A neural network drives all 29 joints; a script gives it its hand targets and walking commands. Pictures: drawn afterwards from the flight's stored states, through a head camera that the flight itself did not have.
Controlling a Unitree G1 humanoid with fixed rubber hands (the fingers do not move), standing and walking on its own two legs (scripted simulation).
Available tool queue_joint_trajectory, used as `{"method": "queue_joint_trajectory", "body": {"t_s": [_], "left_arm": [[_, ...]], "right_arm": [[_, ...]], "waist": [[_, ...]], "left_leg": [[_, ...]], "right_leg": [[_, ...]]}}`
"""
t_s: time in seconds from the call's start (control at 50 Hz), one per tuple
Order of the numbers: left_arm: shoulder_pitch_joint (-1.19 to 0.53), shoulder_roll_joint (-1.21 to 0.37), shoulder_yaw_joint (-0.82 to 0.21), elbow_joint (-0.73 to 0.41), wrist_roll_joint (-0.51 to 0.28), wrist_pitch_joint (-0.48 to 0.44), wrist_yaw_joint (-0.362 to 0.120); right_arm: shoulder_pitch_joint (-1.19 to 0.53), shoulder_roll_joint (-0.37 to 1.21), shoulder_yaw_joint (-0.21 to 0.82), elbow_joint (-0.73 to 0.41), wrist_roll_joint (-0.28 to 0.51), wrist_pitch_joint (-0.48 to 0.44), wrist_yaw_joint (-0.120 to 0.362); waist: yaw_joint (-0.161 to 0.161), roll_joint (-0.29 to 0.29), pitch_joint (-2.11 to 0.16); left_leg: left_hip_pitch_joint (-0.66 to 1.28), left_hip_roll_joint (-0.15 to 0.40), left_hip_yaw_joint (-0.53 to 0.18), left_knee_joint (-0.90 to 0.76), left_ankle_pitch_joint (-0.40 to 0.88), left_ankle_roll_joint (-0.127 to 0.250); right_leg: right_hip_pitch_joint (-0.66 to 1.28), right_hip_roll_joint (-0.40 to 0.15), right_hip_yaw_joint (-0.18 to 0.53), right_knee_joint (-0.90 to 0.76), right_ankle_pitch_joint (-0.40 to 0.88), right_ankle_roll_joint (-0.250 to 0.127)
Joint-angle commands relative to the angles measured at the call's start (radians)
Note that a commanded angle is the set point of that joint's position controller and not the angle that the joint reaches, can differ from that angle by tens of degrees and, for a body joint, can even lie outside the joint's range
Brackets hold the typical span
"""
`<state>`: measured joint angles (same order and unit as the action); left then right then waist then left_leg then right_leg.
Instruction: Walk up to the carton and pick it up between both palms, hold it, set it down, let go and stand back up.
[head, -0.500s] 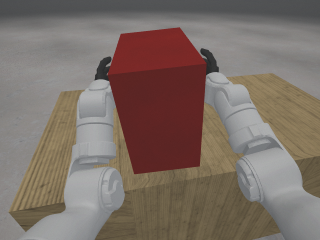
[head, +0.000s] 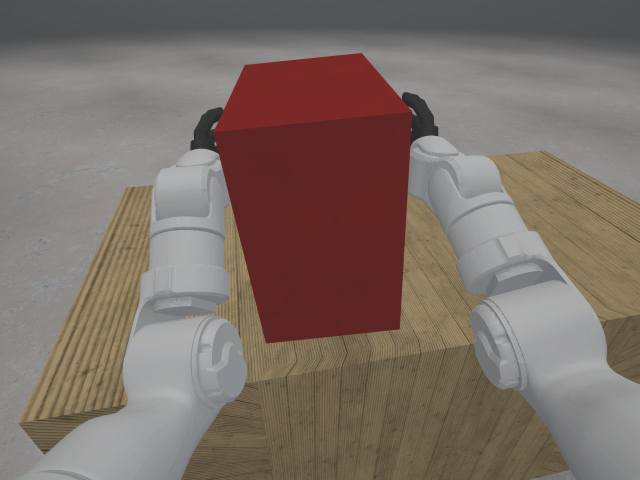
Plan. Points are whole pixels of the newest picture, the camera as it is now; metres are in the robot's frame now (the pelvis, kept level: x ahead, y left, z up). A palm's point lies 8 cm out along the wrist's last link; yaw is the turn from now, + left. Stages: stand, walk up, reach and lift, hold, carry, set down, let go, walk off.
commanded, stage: hold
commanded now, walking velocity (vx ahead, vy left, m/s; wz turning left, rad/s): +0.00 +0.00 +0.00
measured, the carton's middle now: (317, 188) +0.39 +0.00 +0.24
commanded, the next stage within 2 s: none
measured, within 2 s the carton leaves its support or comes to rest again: neither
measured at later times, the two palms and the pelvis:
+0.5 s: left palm (206, 163) +0.38 +0.13 +0.29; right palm (419, 148) +0.37 -0.12 +0.30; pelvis +0.00 +0.00 +0.00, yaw +0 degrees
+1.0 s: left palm (201, 168) +0.37 +0.14 +0.28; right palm (415, 151) +0.37 -0.12 +0.30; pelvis +0.00 +0.00 +0.00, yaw +1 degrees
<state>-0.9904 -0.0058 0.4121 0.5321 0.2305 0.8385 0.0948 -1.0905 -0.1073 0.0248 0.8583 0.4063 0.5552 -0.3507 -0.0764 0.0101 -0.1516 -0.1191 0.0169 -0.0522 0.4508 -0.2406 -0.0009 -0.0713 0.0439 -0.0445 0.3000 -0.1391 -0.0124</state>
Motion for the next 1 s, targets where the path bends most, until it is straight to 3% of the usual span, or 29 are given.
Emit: {"method": "queue_joint_trajectory", "body": {"t_s": [0.0,0.06,0.1,0.14,0.22,0.24,0.26,0.34,0.38,0.4,0.42,0.44,0.46,0.48,0.54,0.6,0.62,0.64,0.66,0.68,0.7,0.74,0.76,0.78,0.8,0.86,0.9,0.92,0.98], "left_arm": [[-0.956,-0.646,-0.444,-0.184,-0.179,-0.116,-0.114],[-0.975,-0.649,-0.449,-0.179,-0.168,-0.112,-0.120],[-0.969,-0.641,-0.421,-0.159,-0.159,-0.105,-0.122],[-0.974,-0.642,-0.442,-0.164,-0.157,-0.105,-0.121],[-0.963,-0.633,-0.419,-0.123,-0.156,-0.102,-0.133],[-0.972,-0.668,-0.457,-0.164,-0.179,-0.106,-0.127],[-0.985,-0.650,-0.426,-0.095,-0.153,-0.101,-0.127],[-0.966,-0.637,-0.409,-0.105,-0.149,-0.109,-0.114],[-0.947,-0.644,-0.422,-0.137,-0.153,-0.108,-0.114],[-0.940,-0.655,-0.438,-0.182,-0.166,-0.109,-0.113],[-0.923,-0.642,-0.422,-0.145,-0.150,-0.101,-0.116],[-0.956,-0.657,-0.442,-0.187,-0.163,-0.103,-0.118],[-0.918,-0.652,-0.429,-0.158,-0.147,-0.094,-0.120],[-0.908,-0.658,-0.453,-0.203,-0.161,-0.095,-0.120],[-0.964,-0.631,-0.440,-0.209,-0.161,-0.099,-0.115],[-0.951,-0.637,-0.419,-0.139,-0.143,-0.093,-0.112],[-0.961,-0.630,-0.414,-0.141,-0.139,-0.092,-0.111],[-0.936,-0.649,-0.447,-0.184,-0.153,-0.091,-0.107],[-0.948,-0.643,-0.420,-0.129,-0.146,-0.087,-0.111],[-0.955,-0.648,-0.445,-0.175,-0.161,-0.092,-0.110],[-0.959,-0.642,-0.431,-0.172,-0.162,-0.097,-0.110],[-0.955,-0.656,-0.468,-0.227,-0.182,-0.103,-0.112],[-0.945,-0.662,-0.460,-0.187,-0.173,-0.093,-0.113],[-0.949,-0.656,-0.446,-0.152,-0.166,-0.089,-0.119],[-0.953,-0.664,-0.463,-0.182,-0.172,-0.095,-0.117],[-0.929,-0.637,-0.441,-0.167,-0.154,-0.092,-0.124],[-0.923,-0.666,-0.467,-0.158,-0.166,-0.094,-0.124],[-0.921,-0.649,-0.441,-0.119,-0.155,-0.092,-0.126],[-0.980,-0.678,-0.456,-0.148,-0.166,-0.106,-0.109]], "right_arm": [[-0.964,0.850,0.231,-0.435,0.177,-0.012,0.092],[-0.922,0.832,0.213,-0.383,0.159,0.003,0.089],[-0.927,0.830,0.196,-0.365,0.146,0.007,0.085],[-0.894,0.804,0.177,-0.317,0.140,0.011,0.087],[-0.914,0.804,0.175,-0.333,0.143,0.013,0.085],[-0.956,0.815,0.189,-0.390,0.154,0.001,0.088],[-0.940,0.790,0.158,-0.310,0.134,0.015,0.091],[-0.964,0.807,0.193,-0.339,0.152,0.005,0.102],[-0.922,0.804,0.205,-0.344,0.165,0.007,0.099],[-0.904,0.801,0.213,-0.362,0.176,0.005,0.095],[-0.894,0.792,0.203,-0.347,0.170,0.015,0.090],[-0.920,0.797,0.205,-0.370,0.180,0.011,0.090],[-0.909,0.798,0.217,-0.375,0.180,0.013,0.088],[-0.897,0.810,0.236,-0.405,0.197,0.010,0.085],[-0.935,0.823,0.233,-0.392,0.187,0.010,0.088],[-0.895,0.800,0.192,-0.297,0.149,0.023,0.101],[-0.900,0.802,0.192,-0.288,0.148,0.022,0.105],[-0.901,0.810,0.220,-0.349,0.167,0.011,0.104],[-0.933,0.800,0.197,-0.324,0.161,0.016,0.100],[-0.919,0.818,0.217,-0.339,0.171,0.012,0.097],[-0.938,0.840,0.228,-0.376,0.177,0.010,0.093],[-0.896,0.833,0.231,-0.390,0.181,0.011,0.083],[-0.911,0.811,0.219,-0.391,0.183,0.016,0.079],[-0.916,0.800,0.194,-0.369,0.173,0.019,0.079],[-0.911,0.809,0.202,-0.381,0.172,0.014,0.082],[-0.869,0.784,0.191,-0.341,0.161,0.023,0.081],[-0.900,0.786,0.197,-0.375,0.157,0.016,0.081],[-0.916,0.786,0.194,-0.366,0.147,0.016,0.082],[-0.950,0.812,0.187,-0.352,0.145,0.007,0.097]], "waist": [[0.004,0.025,-0.400],[-0.021,0.043,-0.364],[-0.013,0.024,-0.324],[-0.040,0.065,-0.308],[-0.027,0.045,-0.340],[-0.033,0.069,-0.374],[-0.035,0.075,-0.281],[-0.007,0.045,-0.356],[-0.011,0.051,-0.361],[-0.029,0.056,-0.400],[-0.020,0.058,-0.341],[-0.029,0.067,-0.384],[-0.015,0.074,-0.345],[-0.017,0.061,-0.394],[0.000,0.037,-0.364],[-0.010,0.047,-0.259],[0.003,0.045,-0.257],[-0.003,0.057,-0.327],[-0.005,0.042,-0.287],[-0.005,0.049,-0.340],[0.009,0.038,-0.343],[-0.030,0.046,-0.396],[-0.030,0.079,-0.354],[-0.032,0.069,-0.313],[-0.029,0.085,-0.334],[-0.039,0.064,-0.327],[-0.044,0.061,-0.333],[-0.036,0.042,-0.301],[-0.032,0.067,-0.316]], "left_leg": [[0.036,-0.054,-0.007,-0.043,0.279,-0.044],[0.034,-0.047,-0.009,-0.048,0.229,-0.047],[0.015,-0.044,-0.007,-0.064,0.198,-0.042],[0.028,-0.043,-0.013,-0.070,0.198,-0.052],[0.008,-0.045,-0.012,-0.072,0.164,-0.048],[0.013,-0.042,-0.015,-0.065,0.205,-0.056],[-0.017,-0.045,-0.013,-0.080,0.160,-0.055],[0.017,-0.041,-0.016,-0.058,0.213,-0.055],[0.041,-0.042,-0.014,-0.050,0.268,-0.059],[0.067,-0.041,-0.020,-0.034,0.305,-0.065],[0.049,-0.040,-0.019,-0.045,0.296,-0.067],[0.070,-0.043,-0.020,-0.041,0.303,-0.070],[0.060,-0.043,-0.015,-0.043,0.316,-0.069],[0.086,-0.046,-0.013,-0.034,0.337,-0.069],[0.051,-0.047,-0.011,-0.038,0.290,-0.058],[0.017,-0.035,-0.012,-0.073,0.200,-0.055],[0.008,-0.037,-0.010,-0.077,0.186,-0.050],[0.035,-0.038,-0.013,-0.056,0.249,-0.055],[0.015,-0.037,-0.013,-0.060,0.222,-0.050],[0.036,-0.043,-0.005,-0.047,0.245,-0.054],[0.025,-0.042,-0.007,-0.045,0.274,-0.052],[0.070,-0.052,-0.010,-0.025,0.313,-0.061],[0.060,-0.056,-0.010,-0.027,0.298,-0.064],[0.050,-0.048,-0.015,-0.042,0.247,-0.062],[0.044,-0.049,-0.014,-0.044,0.254,-0.065],[0.057,-0.042,-0.019,-0.049,0.253,-0.067],[0.043,-0.044,-0.019,-0.046,0.265,-0.067],[0.026,-0.049,-0.010,-0.059,0.197,-0.062],[0.000,-0.039,-0.023,-0.066,0.178,-0.055]], "right_leg": [[0.136,0.031,0.035,-0.007,0.211,0.081],[0.111,0.032,0.032,-0.009,0.164,0.081],[0.102,0.028,0.030,-0.015,0.149,0.080],[0.097,0.029,0.030,-0.019,0.143,0.076],[0.121,0.027,0.033,-0.018,0.116,0.077],[0.131,0.032,0.030,-0.003,0.146,0.071],[0.103,0.033,0.028,-0.023,0.098,0.069],[0.113,0.031,0.033,-0.012,0.139,0.068],[0.115,0.036,0.027,-0.005,0.187,0.071],[0.132,0.040,0.026,0.005,0.223,0.068],[0.127,0.039,0.026,-0.007,0.214,0.070],[0.133,0.043,0.029,-0.001,0.222,0.070],[0.134,0.042,0.024,-0.006,0.228,0.070],[0.146,0.043,0.033,-0.005,0.258,0.074],[0.118,0.040,0.024,-0.005,0.196,0.078],[0.074,0.042,0.022,-0.020,0.102,0.067],[0.074,0.040,0.024,-0.022,0.092,0.066],[0.092,0.042,0.031,-0.006,0.155,0.063],[0.085,0.036,0.030,-0.013,0.134,0.066],[0.105,0.037,0.038,-0.008,0.172,0.070],[0.115,0.038,0.036,-0.004,0.206,0.071],[0.133,0.035,0.037,0.003,0.265,0.080],[0.113,0.035,0.037,-0.002,0.250,0.077],[0.087,0.035,0.032,-0.015,0.185,0.071],[0.101,0.032,0.035,-0.018,0.183,0.068],[0.120,0.034,0.033,-0.013,0.193,0.069],[0.110,0.038,0.031,-0.018,0.186,0.066],[0.104,0.032,0.033,-0.027,0.136,0.071],[0.071,0.034,0.033,-0.017,0.094,0.058]]}}
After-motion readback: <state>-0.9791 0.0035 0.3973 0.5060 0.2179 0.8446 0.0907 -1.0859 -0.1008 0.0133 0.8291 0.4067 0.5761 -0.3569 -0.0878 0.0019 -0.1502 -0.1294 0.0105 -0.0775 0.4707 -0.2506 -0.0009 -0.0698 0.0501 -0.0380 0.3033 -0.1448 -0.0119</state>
